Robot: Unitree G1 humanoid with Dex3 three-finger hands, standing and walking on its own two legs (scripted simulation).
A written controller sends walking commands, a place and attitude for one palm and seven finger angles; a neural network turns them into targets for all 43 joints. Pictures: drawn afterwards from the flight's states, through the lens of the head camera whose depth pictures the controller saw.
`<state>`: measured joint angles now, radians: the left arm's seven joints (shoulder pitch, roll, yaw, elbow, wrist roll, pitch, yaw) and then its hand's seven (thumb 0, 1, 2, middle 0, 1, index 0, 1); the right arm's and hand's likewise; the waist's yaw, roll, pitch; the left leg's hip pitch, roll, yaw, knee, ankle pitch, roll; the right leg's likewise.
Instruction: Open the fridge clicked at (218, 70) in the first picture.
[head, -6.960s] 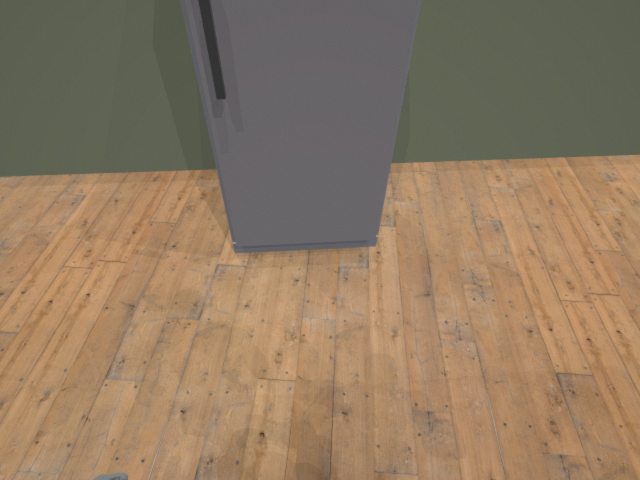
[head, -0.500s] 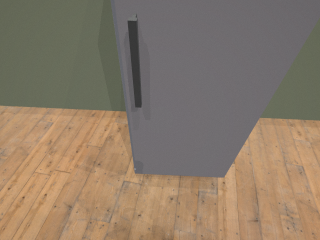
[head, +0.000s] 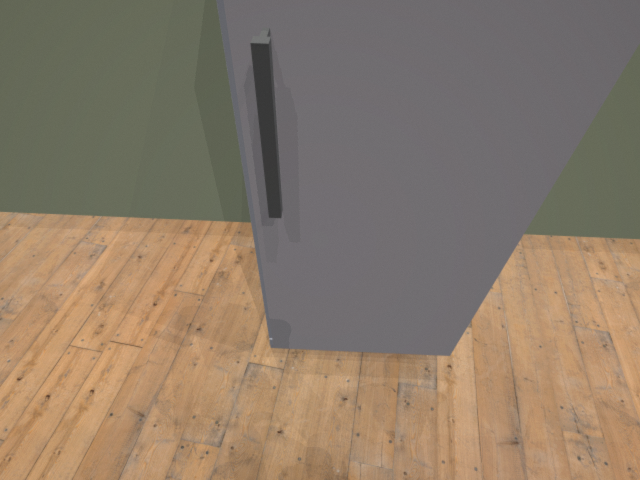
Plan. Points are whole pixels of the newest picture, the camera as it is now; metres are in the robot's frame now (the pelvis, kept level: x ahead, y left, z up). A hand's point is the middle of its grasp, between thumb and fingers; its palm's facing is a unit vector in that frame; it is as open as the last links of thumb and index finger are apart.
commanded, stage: look again from close up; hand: left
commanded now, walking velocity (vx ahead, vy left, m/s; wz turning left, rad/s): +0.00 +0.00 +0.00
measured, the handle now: (271, 135) +0.59 +0.12 +0.13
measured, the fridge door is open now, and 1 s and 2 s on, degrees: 0 0 0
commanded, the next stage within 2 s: shuffle to correct the standing spot in 0.74 s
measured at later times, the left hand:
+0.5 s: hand out of the picture +0.00 +0.16 -0.18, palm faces +0.04 -0.98 -0.17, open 7.4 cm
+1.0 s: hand out of the picture +0.00 +0.16 -0.18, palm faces +0.03 -0.98 -0.17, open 7.4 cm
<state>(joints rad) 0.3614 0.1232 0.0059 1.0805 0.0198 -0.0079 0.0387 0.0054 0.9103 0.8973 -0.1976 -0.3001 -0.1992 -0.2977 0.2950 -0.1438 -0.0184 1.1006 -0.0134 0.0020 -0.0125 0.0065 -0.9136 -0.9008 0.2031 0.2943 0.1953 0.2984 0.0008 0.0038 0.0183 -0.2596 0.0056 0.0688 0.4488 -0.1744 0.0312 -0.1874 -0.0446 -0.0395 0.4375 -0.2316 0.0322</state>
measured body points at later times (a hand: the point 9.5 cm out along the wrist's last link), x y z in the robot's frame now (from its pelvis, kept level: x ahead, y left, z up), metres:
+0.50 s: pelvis +0.01 +0.00 +0.00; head +0.02 +0.00 +0.45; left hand -0.01 +0.21 -0.16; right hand +0.01 -0.22 -0.16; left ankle +0.04 +0.10 -0.74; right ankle +0.00 -0.14 -0.74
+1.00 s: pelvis +0.03 +0.00 +0.00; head +0.03 +0.00 +0.45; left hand +0.00 +0.21 -0.16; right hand +0.02 -0.23 -0.16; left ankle +0.04 +0.10 -0.74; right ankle +0.00 -0.14 -0.74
